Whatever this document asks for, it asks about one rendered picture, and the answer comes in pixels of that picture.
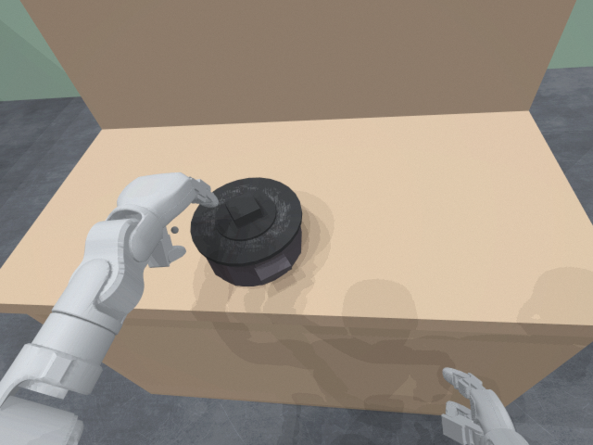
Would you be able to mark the pot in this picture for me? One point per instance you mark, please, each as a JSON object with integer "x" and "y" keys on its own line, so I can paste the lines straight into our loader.
{"x": 263, "y": 272}

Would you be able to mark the left robot upper arm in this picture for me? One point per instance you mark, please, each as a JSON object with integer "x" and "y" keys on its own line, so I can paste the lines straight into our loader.
{"x": 24, "y": 422}

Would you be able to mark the lid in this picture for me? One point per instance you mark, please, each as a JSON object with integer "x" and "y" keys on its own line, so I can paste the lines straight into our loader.
{"x": 218, "y": 238}

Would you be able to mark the robot left hand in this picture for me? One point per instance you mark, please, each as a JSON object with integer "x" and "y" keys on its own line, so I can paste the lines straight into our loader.
{"x": 167, "y": 195}

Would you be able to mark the knob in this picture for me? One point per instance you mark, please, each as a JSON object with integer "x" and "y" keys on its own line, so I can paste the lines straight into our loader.
{"x": 243, "y": 208}

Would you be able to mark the robot left forearm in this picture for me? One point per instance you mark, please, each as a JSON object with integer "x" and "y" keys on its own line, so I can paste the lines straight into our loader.
{"x": 67, "y": 351}

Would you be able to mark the table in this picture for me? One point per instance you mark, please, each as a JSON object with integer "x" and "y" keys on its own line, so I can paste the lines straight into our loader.
{"x": 438, "y": 229}

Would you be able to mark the robot right hand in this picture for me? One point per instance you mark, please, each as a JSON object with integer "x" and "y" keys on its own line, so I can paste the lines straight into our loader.
{"x": 487, "y": 411}

